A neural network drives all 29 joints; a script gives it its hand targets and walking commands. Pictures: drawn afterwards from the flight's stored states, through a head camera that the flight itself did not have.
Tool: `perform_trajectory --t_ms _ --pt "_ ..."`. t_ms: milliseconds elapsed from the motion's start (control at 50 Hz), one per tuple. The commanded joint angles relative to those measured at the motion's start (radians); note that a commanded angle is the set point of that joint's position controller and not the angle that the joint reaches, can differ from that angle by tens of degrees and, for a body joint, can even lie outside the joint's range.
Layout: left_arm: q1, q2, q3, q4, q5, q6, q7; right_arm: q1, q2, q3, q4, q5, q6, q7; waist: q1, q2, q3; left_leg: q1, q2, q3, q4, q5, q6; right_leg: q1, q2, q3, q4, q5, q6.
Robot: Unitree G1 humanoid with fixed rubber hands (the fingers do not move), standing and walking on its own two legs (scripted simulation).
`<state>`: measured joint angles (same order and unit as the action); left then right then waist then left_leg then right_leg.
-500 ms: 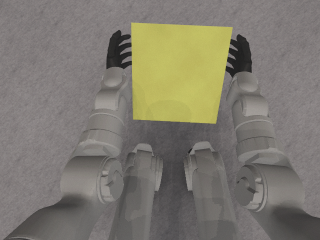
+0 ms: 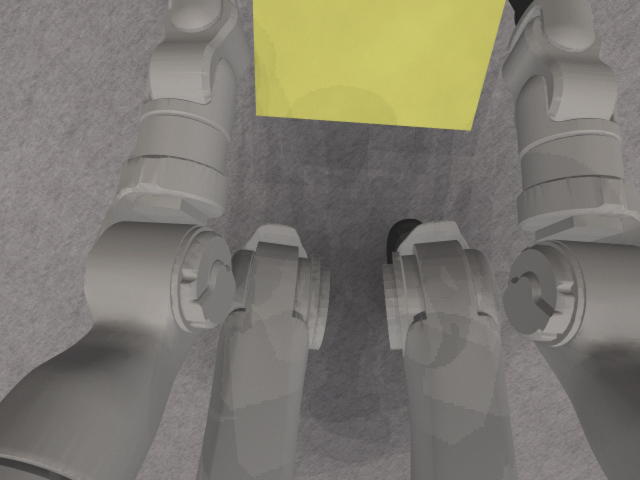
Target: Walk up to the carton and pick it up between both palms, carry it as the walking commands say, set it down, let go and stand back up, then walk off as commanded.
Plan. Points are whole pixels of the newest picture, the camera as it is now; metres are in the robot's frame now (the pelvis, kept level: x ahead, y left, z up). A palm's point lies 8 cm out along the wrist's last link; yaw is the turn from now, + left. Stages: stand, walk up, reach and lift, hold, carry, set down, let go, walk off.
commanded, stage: set down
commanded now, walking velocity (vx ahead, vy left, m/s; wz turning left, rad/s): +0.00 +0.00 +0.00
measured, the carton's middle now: out of the picture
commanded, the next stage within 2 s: none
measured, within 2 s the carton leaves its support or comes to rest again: neither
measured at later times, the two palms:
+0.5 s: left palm (208, 0) +0.53 +0.12 -0.15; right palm (537, 19) +0.51 -0.17 -0.16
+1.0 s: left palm out of the picture +0.55 +0.12 -0.16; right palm (536, 7) +0.53 -0.17 -0.16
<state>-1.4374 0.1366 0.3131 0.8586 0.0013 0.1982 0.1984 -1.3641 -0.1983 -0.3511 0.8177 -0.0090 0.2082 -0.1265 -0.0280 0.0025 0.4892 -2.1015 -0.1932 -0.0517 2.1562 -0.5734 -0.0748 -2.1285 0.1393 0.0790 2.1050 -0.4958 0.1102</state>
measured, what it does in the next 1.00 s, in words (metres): stands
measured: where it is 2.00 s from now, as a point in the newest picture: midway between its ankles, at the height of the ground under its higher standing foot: (341, 306)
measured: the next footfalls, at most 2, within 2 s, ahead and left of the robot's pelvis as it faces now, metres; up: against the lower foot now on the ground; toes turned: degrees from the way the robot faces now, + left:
none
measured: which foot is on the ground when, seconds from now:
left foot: down 0.00-1.00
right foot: down 0.00-1.00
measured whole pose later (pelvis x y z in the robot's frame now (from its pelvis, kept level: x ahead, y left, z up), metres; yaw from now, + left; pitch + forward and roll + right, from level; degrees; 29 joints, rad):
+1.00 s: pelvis +0.03 +0.00 -0.01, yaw +0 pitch +43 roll -1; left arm -1.26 0.10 0.36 1.02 0.10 0.10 0.13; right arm -1.19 -0.14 -0.40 0.97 -0.08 0.13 -0.07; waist -0.03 0.01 0.09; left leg -2.30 -0.15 -0.04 2.16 -0.62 -0.05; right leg -2.33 0.10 0.05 2.12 -0.55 0.07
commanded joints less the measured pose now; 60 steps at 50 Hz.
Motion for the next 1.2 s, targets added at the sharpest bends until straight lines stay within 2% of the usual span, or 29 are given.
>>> perform_trajectory --t_ms 0,80,180,240,280,360,480,560,760,1020,1180 --pt "-0.441 -0.987 -0.431 0.053 -0.038 0.025 -0.31 -0.586 0.937 0.43 -0.049 0.061 -0.003 0.303 -0.057 0.034 -1.64 0.488 0.039 0.111 -0.19 0.185 0.06 0.452 -0.01 -0.204 -0.114 0.142 -0.065" --pt "-0.381 -1.008 -0.395 0.091 0.002 0.017 -0.311 -0.533 0.948 0.396 -0.027 0.032 -0.013 0.317 -0.041 0.068 -1.502 0.424 0.032 0.108 -0.194 0.225 0.06 0.377 -0.007 -0.199 -0.11 0.173 -0.068" --pt "-0.275 -1.027 -0.384 0.073 -0.009 -0.04 -0.291 -0.469 0.974 0.411 -0.102 0.03 -0.065 0.302 -0.032 0.044 -1.495 0.395 0.014 0.089 -0.177 0.416 0.059 0.371 0.004 -0.182 -0.107 0.374 -0.061" --pt "-0.261 -1.0 -0.41 0.04 -0.028 -0.072 -0.278 -0.444 0.989 0.451 -0.133 0.054 -0.089 0.285 -0.02 0.014 -1.549 0.37 0.014 0.088 -0.169 0.468 0.056 0.42 0.005 -0.162 -0.102 0.46 -0.06" --pt "-0.254 -0.967 -0.405 0.045 -0.017 -0.078 -0.273 -0.437 0.962 0.451 -0.127 0.057 -0.093 0.273 -0.006 0.01 -1.526 0.332 0.016 0.096 -0.177 0.434 0.053 0.429 0.005 -0.148 -0.11 0.443 -0.058" --pt "-0.272 -0.883 -0.361 0.075 0.022 -0.082 -0.27 -0.452 0.884 0.414 -0.075 0.039 -0.094 0.257 0.013 0.008 -1.415 0.253 0.021 0.105 -0.193 0.305 0.053 0.372 0.004 -0.133 -0.132 0.309 -0.06" --pt "-0.351 -0.811 -0.307 0.092 0.047 -0.078 -0.281 -0.478 0.792 0.335 0.001 -0.007 -0.095 0.241 -0.012 0.009 -1.318 0.182 0.026 0.107 -0.196 0.167 0.053 0.341 -0.003 -0.129 -0.137 0.169 -0.07" --pt "-0.347 -0.813 -0.291 0.113 0.055 -0.079 -0.285 -0.462 0.788 0.301 0.033 -0.024 -0.102 0.244 -0.023 0.023 -1.302 0.198 0.025 0.102 -0.196 0.17 0.049 0.327 -0.002 -0.134 -0.128 0.17 -0.075" --pt "-0.269 -0.831 -0.284 0.142 0.052 -0.097 -0.286 -0.391 0.806 0.298 0.046 -0.029 -0.115 0.265 -0.031 0.026 -1.307 0.234 0.018 0.08 -0.176 0.312 0.05 0.294 -0.004 -0.142 -0.096 0.293 -0.078" --pt "-0.235 -0.768 -0.24 0.193 0.084 -0.095 -0.295 -0.353 0.758 0.268 0.105 -0.047 -0.107 0.268 -0.021 0.021 -1.204 0.151 0.026 0.091 -0.171 0.224 0.056 0.273 -0.016 -0.124 -0.105 0.225 -0.081" --pt "-0.212 -0.742 -0.22 0.214 0.094 -0.096 -0.304 -0.332 0.743 0.256 0.121 -0.058 -0.107 0.269 -0.018 0.014 -1.18 0.131 0.031 0.091 -0.164 0.223 0.057 0.276 -0.02 -0.12 -0.102 0.23 -0.08"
